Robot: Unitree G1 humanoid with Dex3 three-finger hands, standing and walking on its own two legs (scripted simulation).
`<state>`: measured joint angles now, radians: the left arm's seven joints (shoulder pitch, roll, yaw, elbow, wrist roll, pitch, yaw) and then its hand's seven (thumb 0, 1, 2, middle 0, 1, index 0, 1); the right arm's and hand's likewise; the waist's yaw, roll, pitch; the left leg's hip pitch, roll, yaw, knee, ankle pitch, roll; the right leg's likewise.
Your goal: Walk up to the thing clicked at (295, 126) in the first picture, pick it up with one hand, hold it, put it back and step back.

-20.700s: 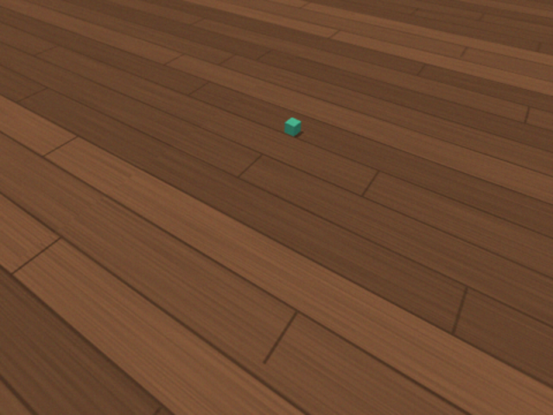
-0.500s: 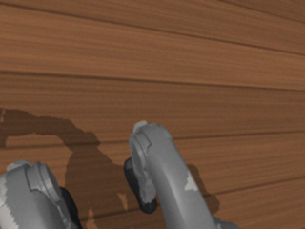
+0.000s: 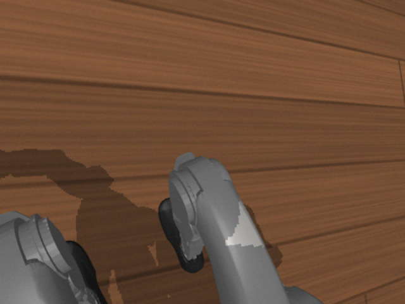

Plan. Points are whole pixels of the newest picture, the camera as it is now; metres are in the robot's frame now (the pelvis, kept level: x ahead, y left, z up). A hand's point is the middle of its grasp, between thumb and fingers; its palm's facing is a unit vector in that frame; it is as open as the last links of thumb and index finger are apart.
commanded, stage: close in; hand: left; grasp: from above
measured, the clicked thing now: out of the picture +0.42 +0.33 -0.29
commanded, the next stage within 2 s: rest palm in 0.14 s
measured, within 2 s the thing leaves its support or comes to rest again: neither
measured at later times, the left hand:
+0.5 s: hand out of the picture +0.43 +0.31 -0.23, palm faces -0.03 -0.47 -0.88, open 14.1 cm
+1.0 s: hand out of the picture +0.44 +0.31 -0.25, palm faces -0.02 -0.47 -0.88, open 13.9 cm
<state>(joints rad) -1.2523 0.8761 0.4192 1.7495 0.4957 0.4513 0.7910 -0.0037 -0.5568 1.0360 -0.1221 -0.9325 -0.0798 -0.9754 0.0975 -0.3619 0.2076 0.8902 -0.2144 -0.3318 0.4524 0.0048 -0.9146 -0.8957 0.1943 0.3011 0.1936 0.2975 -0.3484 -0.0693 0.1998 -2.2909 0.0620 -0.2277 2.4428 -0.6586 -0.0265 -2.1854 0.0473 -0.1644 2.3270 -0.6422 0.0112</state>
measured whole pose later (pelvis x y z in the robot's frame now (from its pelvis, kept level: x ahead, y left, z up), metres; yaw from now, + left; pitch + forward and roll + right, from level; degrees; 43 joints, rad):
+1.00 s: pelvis +0.00 +0.01 -0.01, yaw -3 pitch +25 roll -13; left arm -1.23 0.94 0.42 1.78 0.46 0.39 0.85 0.00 -0.47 1.01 -0.12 -0.96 -0.09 -0.99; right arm 0.06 -0.41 0.30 0.77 -0.22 -0.34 0.47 0.00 -0.91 -0.90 0.19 0.30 0.19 0.30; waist -0.40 -0.12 0.27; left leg -2.29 0.06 -0.29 2.51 -0.69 -0.02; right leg -2.16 0.06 -0.21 2.35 -0.66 0.03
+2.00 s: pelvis +0.00 +0.01 -0.01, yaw -4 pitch +25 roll -14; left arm -1.20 0.98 0.41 1.77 0.42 0.37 0.84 -0.01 -0.15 0.83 -0.37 -0.78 -0.38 -0.80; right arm 0.06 -0.43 0.34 0.73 -0.21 -0.33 0.46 0.00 -0.90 -0.89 0.19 0.30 0.19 0.30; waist -0.40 -0.14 0.28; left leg -2.29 0.06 -0.31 2.53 -0.70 -0.03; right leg -2.16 0.07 -0.22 2.36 -0.66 0.02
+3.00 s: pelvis +0.01 +0.01 -0.01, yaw -3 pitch +24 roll -14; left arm -1.17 0.97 0.39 1.78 0.42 0.36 0.87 -0.03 -0.07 0.70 -0.50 -0.67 -0.59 -0.71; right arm 0.06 -0.42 0.34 0.75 -0.21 -0.35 0.46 0.00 -0.89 -0.89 0.19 0.30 0.19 0.30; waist -0.40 -0.14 0.27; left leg -2.27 0.05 -0.32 2.54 -0.72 -0.04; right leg -2.14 0.06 -0.23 2.36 -0.67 0.02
